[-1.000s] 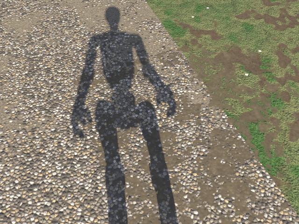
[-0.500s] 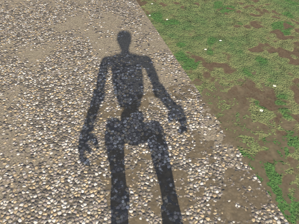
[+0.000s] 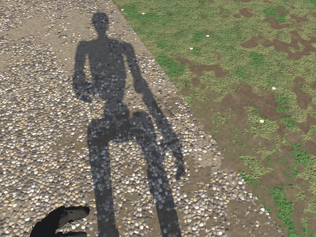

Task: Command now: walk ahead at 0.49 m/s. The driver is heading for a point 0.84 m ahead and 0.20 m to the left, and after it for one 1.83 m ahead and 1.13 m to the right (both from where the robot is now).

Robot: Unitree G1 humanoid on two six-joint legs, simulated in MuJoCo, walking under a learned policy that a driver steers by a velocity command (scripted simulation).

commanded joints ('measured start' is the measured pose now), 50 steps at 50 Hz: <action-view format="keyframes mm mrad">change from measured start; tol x32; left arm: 1 480 315 102 70 18 4 14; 50 -56 153 37 -88 16 -33 13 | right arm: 1 92 11 24 -90 -12 -27 11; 24 -493 -40 -17 -313 9 -15 62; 31 4 -271 -110 -271 11 -11 37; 50 -65 -159 -71 -273 7 -6 -8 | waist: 1 179 -222 -428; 12 62 -47 11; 25 143 -38 68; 31 -34 202 -441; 50 2 111 -10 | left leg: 1 -676 -36 -24 859 203 18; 24 -885 89 -17 265 446 54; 28 -456 -56 103 211 328 140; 31 350 354 -890 -53 165 444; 38 -290 165 -352 -148 593 302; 50 -158 178 -349 -37 498 195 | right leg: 1 994 -374 631 -52 -244 -283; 9 302 -215 212 -395 -44 -155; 23 627 -279 -64 -352 133 -81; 28 604 -249 -160 101 762 -8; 31 -234 53 115 919 -540 95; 50 -30 -26 90 -25 64 70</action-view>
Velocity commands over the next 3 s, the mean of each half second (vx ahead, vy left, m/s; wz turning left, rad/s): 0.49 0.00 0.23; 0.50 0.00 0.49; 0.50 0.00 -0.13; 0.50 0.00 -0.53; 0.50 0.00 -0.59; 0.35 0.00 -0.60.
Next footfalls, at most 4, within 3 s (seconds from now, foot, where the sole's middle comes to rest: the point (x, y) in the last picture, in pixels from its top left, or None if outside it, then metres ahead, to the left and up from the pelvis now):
0.58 left None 0.46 0.16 -0.75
1.06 right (135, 161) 0.80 0.08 -0.75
1.54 left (72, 141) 0.94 0.38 -0.75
2.04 right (122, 92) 1.24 0.13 -0.75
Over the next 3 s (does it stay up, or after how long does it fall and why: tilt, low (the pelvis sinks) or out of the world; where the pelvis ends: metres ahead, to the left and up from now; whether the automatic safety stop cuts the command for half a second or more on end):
stays up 1.55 0.13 0.00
